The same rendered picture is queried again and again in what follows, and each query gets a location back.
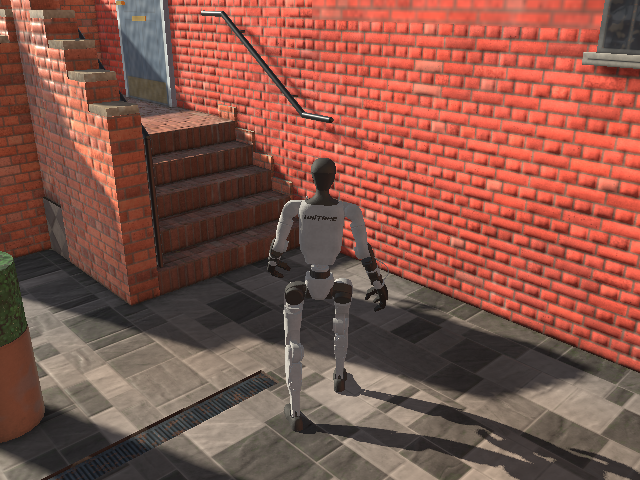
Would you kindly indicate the robot left upper arm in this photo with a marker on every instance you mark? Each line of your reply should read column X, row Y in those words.
column 290, row 210

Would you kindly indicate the robot left hand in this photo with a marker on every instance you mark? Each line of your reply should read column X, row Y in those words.
column 275, row 273

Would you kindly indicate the robot head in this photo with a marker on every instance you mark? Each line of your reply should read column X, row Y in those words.
column 323, row 172

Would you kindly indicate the left robot foot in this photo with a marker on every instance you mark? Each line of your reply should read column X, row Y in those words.
column 296, row 422

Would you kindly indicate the robot left forearm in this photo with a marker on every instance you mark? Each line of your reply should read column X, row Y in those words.
column 274, row 256

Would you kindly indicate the robot right forearm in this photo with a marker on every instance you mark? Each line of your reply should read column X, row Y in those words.
column 372, row 270

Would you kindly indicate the robot right hand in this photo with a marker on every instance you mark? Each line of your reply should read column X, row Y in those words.
column 382, row 297

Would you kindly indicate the robot right upper arm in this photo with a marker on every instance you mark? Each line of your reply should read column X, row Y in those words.
column 354, row 213

